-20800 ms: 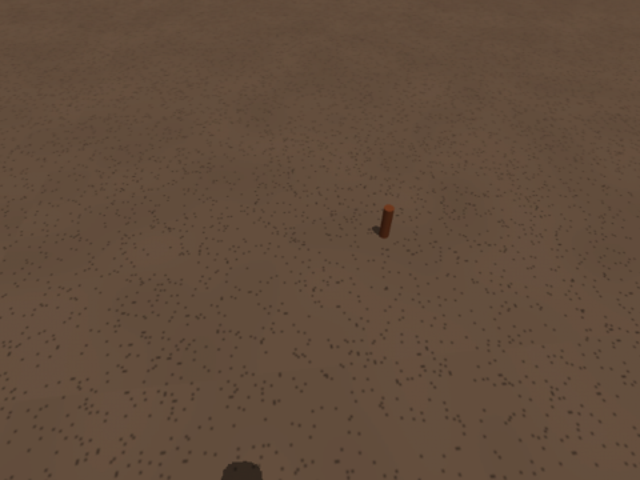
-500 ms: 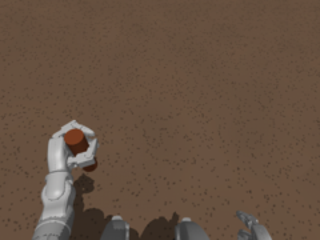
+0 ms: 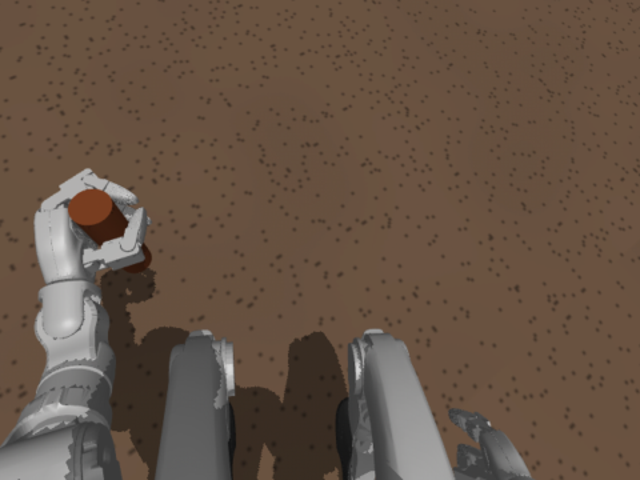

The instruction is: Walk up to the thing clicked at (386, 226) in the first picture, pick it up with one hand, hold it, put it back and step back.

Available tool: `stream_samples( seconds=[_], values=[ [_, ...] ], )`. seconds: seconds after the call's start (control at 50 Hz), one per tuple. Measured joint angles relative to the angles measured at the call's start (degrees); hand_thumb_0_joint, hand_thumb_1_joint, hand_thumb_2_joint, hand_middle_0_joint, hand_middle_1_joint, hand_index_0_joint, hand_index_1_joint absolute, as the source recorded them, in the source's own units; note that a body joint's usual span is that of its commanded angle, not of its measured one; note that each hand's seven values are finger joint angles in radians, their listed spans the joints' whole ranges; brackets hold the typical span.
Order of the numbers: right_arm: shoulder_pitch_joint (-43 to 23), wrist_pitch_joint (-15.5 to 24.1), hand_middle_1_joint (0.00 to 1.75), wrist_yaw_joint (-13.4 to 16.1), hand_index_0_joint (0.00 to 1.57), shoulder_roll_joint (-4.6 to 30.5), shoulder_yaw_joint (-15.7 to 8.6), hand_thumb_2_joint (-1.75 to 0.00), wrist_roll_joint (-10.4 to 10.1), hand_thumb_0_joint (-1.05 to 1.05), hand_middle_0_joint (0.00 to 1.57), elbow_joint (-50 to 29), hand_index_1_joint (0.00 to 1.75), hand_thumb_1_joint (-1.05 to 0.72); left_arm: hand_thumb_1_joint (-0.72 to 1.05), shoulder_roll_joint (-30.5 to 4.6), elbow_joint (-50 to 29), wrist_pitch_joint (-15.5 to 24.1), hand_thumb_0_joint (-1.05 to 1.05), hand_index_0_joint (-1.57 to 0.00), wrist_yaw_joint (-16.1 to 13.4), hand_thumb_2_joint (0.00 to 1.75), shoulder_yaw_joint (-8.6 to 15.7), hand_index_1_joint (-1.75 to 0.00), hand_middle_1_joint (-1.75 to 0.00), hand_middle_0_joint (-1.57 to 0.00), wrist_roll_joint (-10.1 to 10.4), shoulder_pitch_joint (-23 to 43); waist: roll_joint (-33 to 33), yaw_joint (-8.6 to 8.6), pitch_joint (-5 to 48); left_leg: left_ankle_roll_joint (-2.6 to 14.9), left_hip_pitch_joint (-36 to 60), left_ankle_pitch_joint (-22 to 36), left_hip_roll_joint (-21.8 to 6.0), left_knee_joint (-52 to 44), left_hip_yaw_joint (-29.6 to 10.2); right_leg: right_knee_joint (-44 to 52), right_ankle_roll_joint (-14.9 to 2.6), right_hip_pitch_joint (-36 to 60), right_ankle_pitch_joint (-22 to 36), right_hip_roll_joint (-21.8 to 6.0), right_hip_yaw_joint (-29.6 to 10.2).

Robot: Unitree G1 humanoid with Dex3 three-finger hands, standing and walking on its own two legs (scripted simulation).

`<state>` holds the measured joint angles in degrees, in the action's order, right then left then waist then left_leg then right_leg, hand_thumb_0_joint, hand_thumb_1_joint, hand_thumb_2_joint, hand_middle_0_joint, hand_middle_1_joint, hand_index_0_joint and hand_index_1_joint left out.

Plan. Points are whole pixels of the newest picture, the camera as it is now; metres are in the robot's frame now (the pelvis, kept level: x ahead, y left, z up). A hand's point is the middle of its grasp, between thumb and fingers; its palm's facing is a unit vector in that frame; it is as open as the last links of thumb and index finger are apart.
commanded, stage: crouch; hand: left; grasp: from the side
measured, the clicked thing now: (116, 237) +0.41 +0.24 -0.07
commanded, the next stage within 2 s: lower in 0.92 s
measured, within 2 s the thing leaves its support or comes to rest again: neither
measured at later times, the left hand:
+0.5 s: hand (150, 246) +0.44 +0.23 -0.19, palm faces +0.21 -0.98 -0.03, open 5.3 cm
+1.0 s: hand (156, 257) +0.45 +0.24 -0.26, palm faces +0.21 -0.98 -0.03, open 5.3 cm
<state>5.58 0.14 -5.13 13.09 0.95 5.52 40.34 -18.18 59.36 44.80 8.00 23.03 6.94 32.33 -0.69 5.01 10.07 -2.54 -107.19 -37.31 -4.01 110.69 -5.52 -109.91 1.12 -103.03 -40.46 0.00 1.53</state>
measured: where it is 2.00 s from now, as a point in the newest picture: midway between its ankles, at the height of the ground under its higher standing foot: (288, 474)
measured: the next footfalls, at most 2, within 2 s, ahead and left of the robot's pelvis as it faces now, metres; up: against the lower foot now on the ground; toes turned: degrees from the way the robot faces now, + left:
none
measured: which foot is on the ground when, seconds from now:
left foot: down 0.00-1.00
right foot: down 0.00-1.00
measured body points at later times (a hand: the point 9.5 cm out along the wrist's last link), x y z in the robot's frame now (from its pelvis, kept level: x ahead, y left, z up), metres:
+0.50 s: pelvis -0.02 +0.00 -0.14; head +0.19 +0.04 +0.26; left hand +0.43 +0.28 -0.19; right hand +0.06 -0.27 -0.26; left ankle +0.08 +0.14 -0.44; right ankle +0.07 -0.13 -0.44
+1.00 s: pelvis -0.02 +0.01 -0.17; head +0.22 +0.08 +0.21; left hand +0.43 +0.29 -0.25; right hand +0.09 -0.27 -0.27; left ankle +0.08 +0.14 -0.44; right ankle +0.07 -0.13 -0.44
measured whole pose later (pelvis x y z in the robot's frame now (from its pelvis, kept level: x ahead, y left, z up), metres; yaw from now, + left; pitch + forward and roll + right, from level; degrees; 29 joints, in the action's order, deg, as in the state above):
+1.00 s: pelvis -0.02 +0.01 -0.17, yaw -6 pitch +26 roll -9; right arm -0.2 -3.4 -6.9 17.3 9.7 11.1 39.6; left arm -31.0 61.9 44.7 8.5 31.8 5.2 36.7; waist -5.1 9.9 -3.7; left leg -4.1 -130.9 -39.5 -2.1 143.7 -14.6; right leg -139.1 2.9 -124.2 -41.7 2.8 5.4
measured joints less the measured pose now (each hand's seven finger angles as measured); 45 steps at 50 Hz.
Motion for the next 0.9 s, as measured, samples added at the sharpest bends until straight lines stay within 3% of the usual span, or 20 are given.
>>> stream_samples(
  seconds=[0.16, 0.36, 0.58, 0.78, 0.9],
  values=[
    [-1.69, -0.46, 0.30, -0.30, 0.20, 0.61, 0.89, -0.91, 1.62, 0.01, 0.20, 0.90, 0.30, -0.91, 0.17, -4.78, 4.01, 1.37, 0.01, -1.00, -0.16, 1.13, 3.46, -1.15, -1.13, -1.02, -2.75, 5.13, -1.44, 2.20, -3.07, -0.77, -10.44, -0.10, 0.49, 11.51, -1.95, -11.54, -0.15, -10.18, -0.40, 0.48, 0.51],
    [-1.05, -1.73, 0.30, -0.13, 0.20, 1.99, 2.73, -0.91, 2.10, 0.01, 0.20, 1.83, 0.30, -0.92, 0.17, -8.77, 7.05, -0.66, 0.01, -1.00, 0.79, 1.13, 7.15, -1.15, -1.13, -1.02, -2.10, 8.71, -0.97, 3.63, -5.90, -0.96, -17.69, 0.01, 0.97, 20.58, -3.47, -20.28, 0.35, -17.22, -0.22, 1.15, 0.70],
    [-1.65, -2.60, 0.30, -0.54, 0.20, 2.76, 5.35, -0.90, 3.03, 0.01, 0.20, 0.95, 0.30, -0.90, 0.17, -10.35, 5.83, -0.99, 0.01, -1.01, 1.50, 1.13, 9.44, -1.15, -1.13, -1.02, -2.30, 7.31, -2.35, 4.54, -9.36, -1.47, -21.49, -0.43, 1.22, 26.68, -5.89, -25.32, 0.56, -20.70, 0.02, 2.02, 1.99],
    [-4.13, -2.97, 0.30, -0.88, 0.20, 3.91, 6.72, -0.90, 4.64, 0.00, 0.20, -0.07, 0.30, -0.91, 0.17, -13.26, 4.42, -0.52, 0.01, -1.01, 1.63, 1.13, 9.06, -1.15, -1.13, -1.02, -2.55, 6.60, -3.22, 4.98, -11.39, -1.56, -23.30, -1.47, 1.57, 30.50, -7.68, -27.71, 1.31, -21.44, -0.72, 2.51, 2.99],
    [-5.06, -3.26, 0.30, -1.48, 0.20, 4.41, 7.76, -0.90, 5.03, 0.00, 0.20, -0.48, 0.30, -0.91, 0.17, -12.84, 3.33, -0.78, 0.01, -1.00, 1.63, 1.13, 8.51, -1.15, -1.13, -1.02, -1.60, 5.29, -3.58, 4.76, -12.63, -1.42, -23.66, -2.00, 1.75, 31.91, -8.36, -28.49, 1.62, -21.26, -1.17, 2.67, 3.38]
  ],
)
